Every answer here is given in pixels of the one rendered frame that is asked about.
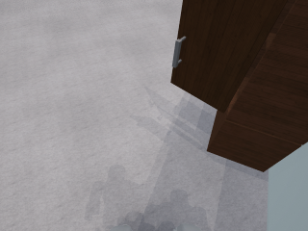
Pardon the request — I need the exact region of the cupboard door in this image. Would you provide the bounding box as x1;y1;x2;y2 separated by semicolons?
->
170;0;288;113

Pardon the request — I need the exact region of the handle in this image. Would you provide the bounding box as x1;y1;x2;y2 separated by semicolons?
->
172;36;186;68

